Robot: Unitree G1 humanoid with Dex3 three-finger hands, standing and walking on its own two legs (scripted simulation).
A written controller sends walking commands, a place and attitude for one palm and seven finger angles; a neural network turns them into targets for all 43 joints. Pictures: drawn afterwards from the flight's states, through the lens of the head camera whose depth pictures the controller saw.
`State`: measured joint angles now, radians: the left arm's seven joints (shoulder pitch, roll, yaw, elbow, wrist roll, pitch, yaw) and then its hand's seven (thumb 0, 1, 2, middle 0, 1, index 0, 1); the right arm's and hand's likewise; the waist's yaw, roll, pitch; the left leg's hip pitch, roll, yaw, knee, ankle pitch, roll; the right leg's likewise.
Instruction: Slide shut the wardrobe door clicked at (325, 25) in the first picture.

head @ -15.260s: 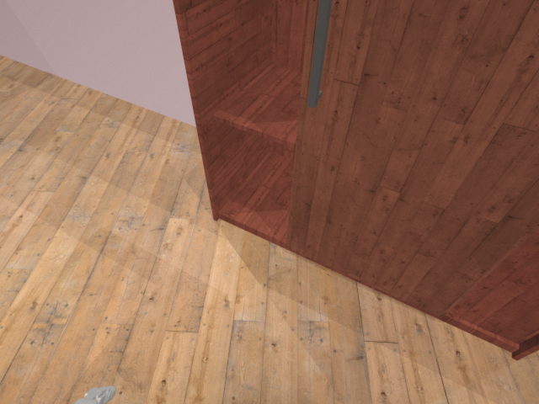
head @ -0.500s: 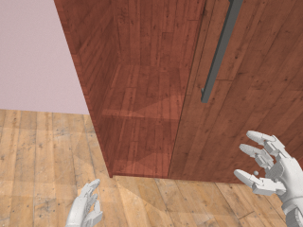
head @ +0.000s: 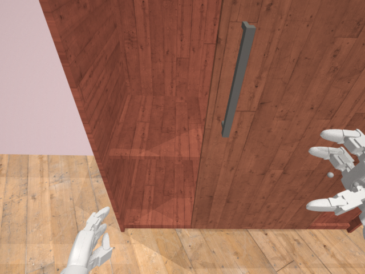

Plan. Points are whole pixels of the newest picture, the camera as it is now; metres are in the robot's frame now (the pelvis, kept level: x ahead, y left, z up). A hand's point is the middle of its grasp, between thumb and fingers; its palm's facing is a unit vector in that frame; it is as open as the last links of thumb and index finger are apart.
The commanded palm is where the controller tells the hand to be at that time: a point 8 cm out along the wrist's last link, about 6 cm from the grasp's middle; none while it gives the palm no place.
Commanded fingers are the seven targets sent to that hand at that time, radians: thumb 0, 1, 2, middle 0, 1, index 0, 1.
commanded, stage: raise the hand with hooked fingers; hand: right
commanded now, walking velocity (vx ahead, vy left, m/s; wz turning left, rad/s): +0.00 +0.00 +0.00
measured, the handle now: (233, 86) +0.52 -0.13 +0.19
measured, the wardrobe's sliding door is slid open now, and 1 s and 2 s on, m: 0.37 0.37 0.37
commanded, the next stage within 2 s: move the hooked fingers beside the handle in 0.82 s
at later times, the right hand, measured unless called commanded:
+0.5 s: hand (336, 140) +0.29 -0.27 +0.21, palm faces +0.06 +0.99 -0.09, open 14.0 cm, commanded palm +0.25 -0.31 +0.22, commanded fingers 0.00 0.50 -0.30 0.30 1.20 0.30 1.20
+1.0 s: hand (326, 139) +0.30 -0.25 +0.21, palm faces +0.07 +0.99 -0.08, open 14.0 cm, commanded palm +0.27 -0.30 +0.22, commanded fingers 0.00 0.50 -0.30 0.30 1.20 0.30 1.20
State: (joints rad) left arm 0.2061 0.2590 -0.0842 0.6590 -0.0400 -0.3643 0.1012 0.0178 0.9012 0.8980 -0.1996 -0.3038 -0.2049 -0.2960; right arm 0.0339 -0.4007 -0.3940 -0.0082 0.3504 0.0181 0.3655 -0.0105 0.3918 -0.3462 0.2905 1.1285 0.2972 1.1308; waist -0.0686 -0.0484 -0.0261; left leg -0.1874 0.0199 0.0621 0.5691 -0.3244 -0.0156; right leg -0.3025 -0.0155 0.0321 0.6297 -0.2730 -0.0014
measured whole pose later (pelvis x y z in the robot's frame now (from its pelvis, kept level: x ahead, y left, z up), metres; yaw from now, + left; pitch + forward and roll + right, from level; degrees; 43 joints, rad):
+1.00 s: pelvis +0.02 +0.02 +0.01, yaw +1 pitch -3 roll +1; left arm 0.19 0.27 -0.09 0.66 -0.07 -0.25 0.10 0.02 0.90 0.90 -0.20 -0.30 -0.21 -0.30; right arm -0.15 -0.46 -0.47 0.10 0.33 0.22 0.42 -0.02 0.50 -0.30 0.30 1.20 0.30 1.20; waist -0.06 -0.07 -0.03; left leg -0.11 0.01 0.05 0.47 -0.30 0.00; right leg -0.21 -0.02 0.02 0.51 -0.24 0.02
